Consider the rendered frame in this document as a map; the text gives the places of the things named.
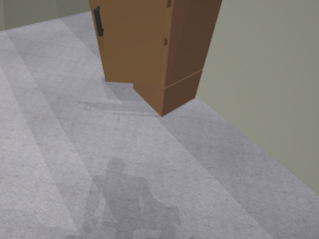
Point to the handle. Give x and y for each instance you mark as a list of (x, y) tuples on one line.
[(98, 21)]

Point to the cupboard door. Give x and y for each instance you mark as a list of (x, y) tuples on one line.
[(131, 47)]

